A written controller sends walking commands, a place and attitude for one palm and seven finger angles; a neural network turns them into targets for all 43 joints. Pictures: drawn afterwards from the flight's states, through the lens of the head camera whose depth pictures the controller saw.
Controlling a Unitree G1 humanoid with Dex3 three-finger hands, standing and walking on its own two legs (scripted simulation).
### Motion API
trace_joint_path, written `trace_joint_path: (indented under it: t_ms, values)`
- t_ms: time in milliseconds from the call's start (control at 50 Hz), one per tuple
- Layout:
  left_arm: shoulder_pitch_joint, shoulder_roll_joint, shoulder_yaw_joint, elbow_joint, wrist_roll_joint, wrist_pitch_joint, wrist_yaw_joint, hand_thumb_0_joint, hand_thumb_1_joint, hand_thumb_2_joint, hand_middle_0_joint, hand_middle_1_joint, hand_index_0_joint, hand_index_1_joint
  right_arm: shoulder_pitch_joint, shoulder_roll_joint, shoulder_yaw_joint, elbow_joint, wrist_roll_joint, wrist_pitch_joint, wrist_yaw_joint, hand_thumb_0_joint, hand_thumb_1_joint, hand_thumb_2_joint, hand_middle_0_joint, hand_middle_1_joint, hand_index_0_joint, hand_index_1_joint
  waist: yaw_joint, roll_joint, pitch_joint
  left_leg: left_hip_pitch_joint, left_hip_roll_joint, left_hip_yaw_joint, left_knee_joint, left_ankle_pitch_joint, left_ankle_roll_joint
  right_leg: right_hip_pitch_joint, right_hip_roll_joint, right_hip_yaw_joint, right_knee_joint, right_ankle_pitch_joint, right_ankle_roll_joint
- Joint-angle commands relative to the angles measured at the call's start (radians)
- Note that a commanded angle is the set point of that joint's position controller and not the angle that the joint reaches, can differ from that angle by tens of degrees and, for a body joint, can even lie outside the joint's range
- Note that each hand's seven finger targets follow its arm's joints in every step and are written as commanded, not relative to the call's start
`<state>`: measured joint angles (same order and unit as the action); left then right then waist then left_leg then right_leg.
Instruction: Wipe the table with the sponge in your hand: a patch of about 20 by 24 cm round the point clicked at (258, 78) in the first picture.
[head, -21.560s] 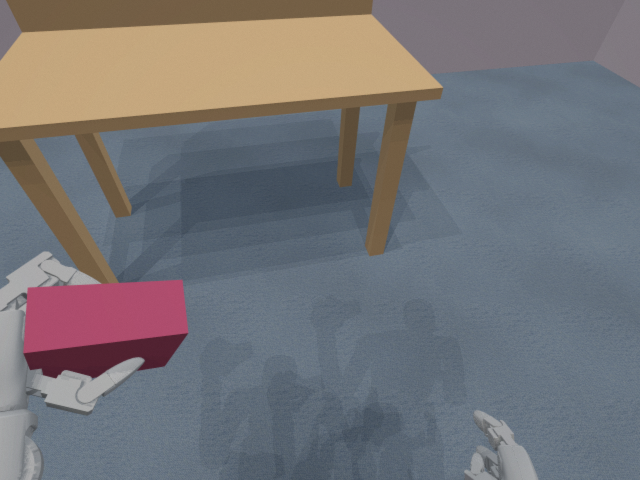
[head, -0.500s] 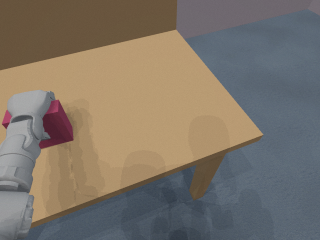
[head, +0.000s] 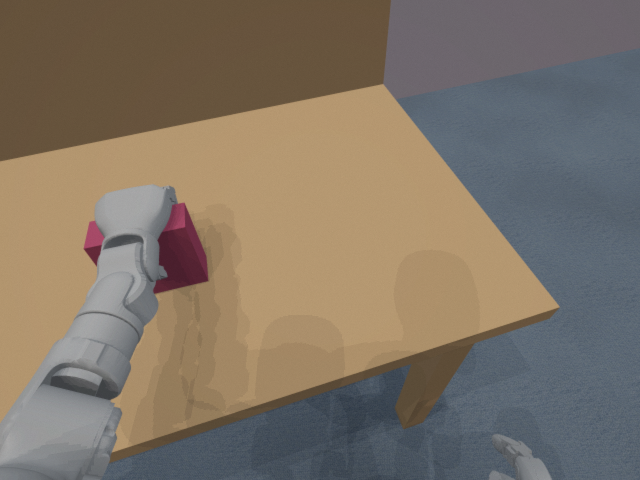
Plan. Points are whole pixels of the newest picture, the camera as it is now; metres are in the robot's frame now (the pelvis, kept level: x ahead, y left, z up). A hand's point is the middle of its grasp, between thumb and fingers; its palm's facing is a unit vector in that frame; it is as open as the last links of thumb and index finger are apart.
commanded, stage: wipe back along the middle lane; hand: left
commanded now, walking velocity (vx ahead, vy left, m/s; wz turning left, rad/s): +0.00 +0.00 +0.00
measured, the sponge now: (157, 261) +0.39 +0.28 +0.02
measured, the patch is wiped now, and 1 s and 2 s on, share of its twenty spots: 0.30 0.45 0.55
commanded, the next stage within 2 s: slide across to the third lane in 1.72 s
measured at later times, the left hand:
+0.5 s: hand (160, 261) +0.36 +0.25 +0.06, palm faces -0.01 -0.03 -1.00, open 9.7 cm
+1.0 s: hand (161, 290) +0.31 +0.24 +0.07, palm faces +0.03 -0.06 -1.00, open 9.7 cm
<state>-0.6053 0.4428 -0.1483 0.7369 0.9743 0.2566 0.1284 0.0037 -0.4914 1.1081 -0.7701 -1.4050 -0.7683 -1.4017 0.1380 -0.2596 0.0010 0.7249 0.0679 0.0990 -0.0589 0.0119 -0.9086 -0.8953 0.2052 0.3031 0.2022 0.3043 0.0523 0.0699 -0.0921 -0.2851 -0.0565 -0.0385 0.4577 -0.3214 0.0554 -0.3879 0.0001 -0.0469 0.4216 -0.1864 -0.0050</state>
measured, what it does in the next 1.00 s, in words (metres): stands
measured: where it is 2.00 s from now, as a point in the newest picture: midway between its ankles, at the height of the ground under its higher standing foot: outside the picture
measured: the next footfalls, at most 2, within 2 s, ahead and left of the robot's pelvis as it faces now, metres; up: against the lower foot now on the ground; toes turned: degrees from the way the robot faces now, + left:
none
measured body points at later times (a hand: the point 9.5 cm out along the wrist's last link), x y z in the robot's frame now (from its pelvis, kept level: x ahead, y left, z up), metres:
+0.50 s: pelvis +0.00 +0.00 +0.00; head +0.02 -0.03 +0.45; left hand +0.35 +0.25 +0.12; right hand +0.18 -0.24 -0.12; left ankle -0.07 +0.08 -0.74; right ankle +0.01 -0.12 -0.74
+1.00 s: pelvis -0.01 -0.01 +0.00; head +0.00 -0.04 +0.45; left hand +0.31 +0.24 +0.12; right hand +0.20 -0.24 -0.10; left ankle -0.07 +0.08 -0.74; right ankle +0.01 -0.12 -0.74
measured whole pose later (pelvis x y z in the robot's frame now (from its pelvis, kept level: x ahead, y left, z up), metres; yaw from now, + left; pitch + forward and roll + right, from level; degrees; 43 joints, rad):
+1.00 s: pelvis -0.01 -0.01 +0.00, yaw -2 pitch +4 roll -1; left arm -0.21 0.36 -0.21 0.22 0.97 0.49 0.13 0.03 -0.47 1.10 -0.72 -1.46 -0.74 -1.43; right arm 0.07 -0.28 0.03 0.67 0.08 0.13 -0.03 0.02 -0.91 -0.90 0.20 0.30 0.20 0.30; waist 0.08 0.09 -0.08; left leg -0.18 -0.05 0.00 0.43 -0.32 0.05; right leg -0.31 0.01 -0.01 0.43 -0.19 -0.01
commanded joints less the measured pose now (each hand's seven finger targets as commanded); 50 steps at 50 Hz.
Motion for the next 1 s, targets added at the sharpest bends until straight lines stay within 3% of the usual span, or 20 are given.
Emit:
trace_joint_path:
  t_ms: [0, 100, 120, 160, 220, 280, 320, 360, 420, 460, 520, 560, 620, 680, 720, 760, 820, 860, 880, 980]
  values:
    - [-0.348, 0.119, 0.03, -0.183, 0.001, 0.007, 0.013, 0.0, 0.1, 1.3, -1.2, -1.6, -1.2, -1.6, -0.033, -0.138, -0.044, -0.104, -0.001, -0.02, -0.004, 0.0, -0.9, -0.9, 0.2, 0.3, 0.2, 0.3, -0.048, -0.064, -0.315, 0.106, 0.059, -0.024, -0.004, 0.61, -0.077, 0.235, 0.0, 0.021, 0.028, 0.382, -0.073]
    - [-0.23, 0.095, 0.035, -0.227, -0.002, 0.039, 0.005, 0.0, 0.1, 1.3, -1.2, -1.6, -1.2, -1.6, -0.059, -0.137, -0.042, -0.123, -0.003, -0.009, 0.004, 0.0, -0.9, -0.9, 0.2, 0.3, 0.2, 0.3, -0.025, -0.083, -0.318, 0.092, 0.055, -0.016, -0.003, 0.637, -0.073, 0.285, -0.004, 0.023, 0.033, 0.446, -0.072]
    - [-0.193, 0.128, 0.072, -0.236, -0.007, 0.045, 0.006, 0.0, 0.1, 1.3, -1.2, -1.6, -1.2, -1.6, -0.074, -0.143, -0.04, -0.128, -0.002, -0.006, 0.006, 0.0, -0.9, -0.9, 0.2, 0.3, 0.2, 0.3, -0.012, -0.082, -0.318, 0.084, 0.054, -0.017, -0.012, 0.625, -0.073, 0.301, -0.004, 0.033, 0.03, 0.446, -0.076]
    - [-0.163, 0.092, 0.042, -0.267, -0.011, 0.056, 0.003, 0.0, 0.1, 1.3, -1.2, -1.6, -1.2, -1.6, -0.08, -0.139, -0.039, -0.139, -0.002, -0.004, 0.008, 0.0, -0.9, -0.9, 0.2, 0.3, 0.2, 0.3, -0.016, -0.101, -0.309, 0.072, 0.051, -0.011, -0.012, 0.61, -0.066, 0.317, -0.008, 0.028, 0.032, 0.466, -0.073]
    - [-0.081, 0.122, 0.081, -0.328, -0.012, 0.076, 0.004, 0.0, 0.1, 1.3, -1.2, -1.6, -1.2, -1.6, -0.107, -0.144, -0.038, -0.15, -0.002, -0.002, 0.014, 0.0, -0.9, -0.9, 0.2, 0.3, 0.2, 0.3, 0.006, -0.082, -0.312, 0.078, 0.052, -0.019, -0.023, 0.625, -0.07, 0.334, -0.007, 0.036, 0.034, 0.46, -0.077]
    - [-0.021, 0.047, 0.024, -0.389, -0.023, 0.099, 0.003, 0.0, 0.1, 1.3, -1.2, -1.6, -1.2, -1.6, -0.12, -0.137, -0.039, -0.161, 0.0, -0.009, 0.023, 0.0, -0.9, -0.9, 0.2, 0.3, 0.2, 0.3, 0.003, -0.082, -0.289, 0.095, 0.057, -0.02, -0.017, 0.647, -0.071, 0.317, -0.007, 0.028, 0.033, 0.457, -0.072]
    - [0.031, 0.108, 0.089, -0.38, -0.033, 0.121, 0.008, 0.0, 0.1, 1.3, -1.2, -1.6, -1.2, -1.6, -0.134, -0.15, -0.036, -0.157, 0.001, -0.007, 0.022, 0.0, -0.9, -0.9, 0.2, 0.3, 0.2, 0.3, 0.017, -0.11, -0.265, 0.07, 0.053, -0.017, -0.037, 0.576, -0.07, 0.33, -0.003, 0.038, 0.023, 0.428, -0.076]
    - [0.019, 0.052, 0.031, -0.394, -0.038, 0.141, 0.004, 0.0, 0.1, 1.3, -1.2, -1.6, -1.2, -1.6, -0.15, -0.142, -0.031, -0.16, 0.007, -0.006, 0.018, 0.0, -0.9, -0.9, 0.2, 0.3, 0.2, 0.3, 0.003, -0.12, -0.222, 0.054, 0.048, -0.008, -0.049, 0.503, -0.065, 0.313, -0.006, 0.028, 0.014, 0.382, -0.072]
    - [0.027, 0.073, 0.043, -0.379, -0.032, 0.169, 0.001, 0.0, 0.1, 1.3, -1.2, -1.6, -1.2, -1.6, -0.168, -0.147, -0.025, -0.16, 0.01, -0.005, 0.011, 0.0, -0.9, -0.9, 0.2, 0.3, 0.2, 0.3, 0.013, -0.111, -0.201, 0.055, 0.045, -0.012, -0.069, 0.427, -0.061, 0.289, -0.001, 0.038, 0.002, 0.295, -0.078]
    - [-0.007, 0.028, -0.011, -0.368, -0.029, 0.178, -0.011, 0.0, 0.1, 1.3, -1.2, -1.6, -1.2, -1.6, -0.166, -0.142, -0.019, -0.162, 0.011, -0.007, 0.007, 0.0, -0.9, -0.9, 0.2, 0.3, 0.2, 0.3, -0.002, -0.12, -0.177, 0.047, 0.042, -0.006, -0.068, 0.397, -0.056, 0.272, -0.002, 0.03, -0.003, 0.271, -0.076]
    - [0.037, 0.065, 0.03, -0.382, -0.03, 0.176, -0.018, 0.0, 0.1, 1.3, -1.2, -1.6, -1.2, -1.6, -0.177, -0.144, -0.018, -0.173, 0.01, -0.007, 0.006, 0.0, -0.9, -0.9, 0.2, 0.3, 0.2, 0.3, 0.017, -0.105, -0.204, 0.052, 0.041, -0.012, -0.076, 0.371, -0.054, 0.282, 0.001, 0.04, -0.001, 0.236, -0.079]
    - [0.047, 0.023, -0.003, -0.399, -0.035, 0.166, -0.02, 0.0, 0.1, 1.3, -1.2, -1.6, -1.2, -1.6, -0.173, -0.136, -0.019, -0.18, 0.009, -0.011, 0.005, 0.0, -0.9, -0.9, 0.2, 0.3, 0.2, 0.3, 0.009, -0.116, -0.207, 0.053, 0.04, -0.007, -0.067, 0.377, -0.05, 0.286, 0.0, 0.035, 0.001, 0.25, -0.076]
    - [0.128, 0.063, 0.054, -0.43, -0.039, 0.159, -0.013, 0.0, 0.1, 1.3, -1.2, -1.6, -1.2, -1.6, -0.185, -0.14, -0.02, -0.19, 0.005, -0.013, 0.011, 0.0, -0.9, -0.9, 0.2, 0.3, 0.2, 0.3, 0.03, -0.12, -0.212, 0.046, 0.042, -0.013, -0.068, 0.396, -0.054, 0.305, 0.002, 0.053, 0.006, 0.278, -0.082]
    - [0.135, -0.004, -0.011, -0.461, -0.039, 0.17, -0.012, 0.0, 0.1, 1.3, -1.2, -1.6, -1.2, -1.6, -0.194, -0.131, -0.018, -0.195, 0.009, -0.014, 0.016, 0.0, -0.9, -0.9, 0.2, 0.3, 0.2, 0.3, 0.018, -0.116, -0.172, 0.044, 0.044, -0.012, -0.072, 0.382, -0.055, 0.279, 0.001, 0.043, 0.002, 0.25, -0.077]
    - [0.17, 0.052, 0.047, -0.489, -0.04, 0.18, -0.005, 0.0, 0.1, 1.3, -1.2, -1.6, -1.2, -1.6, -0.207, -0.138, -0.021, -0.195, 0.007, -0.016, 0.018, 0.0, -0.9, -0.9, 0.2, 0.3, 0.2, 0.3, 0.033, -0.12, -0.19, 0.051, 0.044, -0.016, -0.07, 0.385, -0.053, 0.294, 0.005, 0.062, 0.004, 0.26, -0.082]
    - [0.191, -0.018, -0.017, -0.524, -0.046, 0.188, -0.008, 0.0, 0.1, 1.3, -1.2, -1.6, -1.2, -1.6, -0.213, -0.128, -0.019, -0.204, 0.009, -0.019, 0.022, 0.0, -0.9, -0.9, 0.2, 0.3, 0.2, 0.3, 0.024, -0.127, -0.182, 0.052, 0.042, -0.009, -0.065, 0.386, -0.051, 0.298, 0.001, 0.051, 0.004, 0.273, -0.077]
    - [0.257, 0.03, 0.033, -0.557, -0.047, 0.207, -0.005, 0.0, 0.1, 1.3, -1.2, -1.6, -1.2, -1.6, -0.234, -0.133, -0.016, -0.208, 0.008, -0.019, 0.024, 0.0, -0.9, -0.9, 0.2, 0.3, 0.2, 0.3, 0.042, -0.125, -0.185, 0.046, 0.041, -0.013, -0.074, 0.38, -0.049, 0.321, 0.003, 0.07, 0.006, 0.282, -0.081]
    - [0.242, -0.028, -0.029, -0.587, -0.048, 0.219, -0.011, 0.0, 0.1, 1.3, -1.2, -1.6, -1.2, -1.6, -0.235, -0.125, -0.015, -0.209, 0.011, -0.02, 0.026, 0.0, -0.9, -0.9, 0.2, 0.3, 0.2, 0.3, 0.026, -0.123, -0.167, 0.054, 0.041, -0.007, -0.07, 0.379, -0.046, 0.308, 0.001, 0.057, 0.006, 0.278, -0.076]
    - [0.279, -0.001, -0.004, -0.571, -0.044, 0.226, -0.011, 0.0, 0.1, 1.3, -1.2, -1.6, -1.2, -1.6, -0.234, -0.128, -0.014, -0.206, 0.011, -0.021, 0.027, 0.0, -0.9, -0.9, 0.2, 0.3, 0.2, 0.3, 0.033, -0.13, -0.16, 0.049, 0.041, -0.009, -0.072, 0.378, -0.046, 0.309, 0.003, 0.058, 0.007, 0.27, -0.076]
    - [0.285, -0.04, -0.047, -0.624, -0.042, 0.24, -0.022, 0.0, 0.1, 1.3, -1.2, -1.6, -1.2, -1.6, -0.247, -0.122, -0.012, -0.214, 0.012, -0.024, 0.032, 0.0, -0.9, -0.9, 0.2, 0.3, 0.2, 0.3, 0.027, -0.126, -0.146, 0.061, 0.042, -0.012, -0.07, 0.367, -0.043, 0.294, 0.007, 0.058, 0.01, 0.252, -0.076]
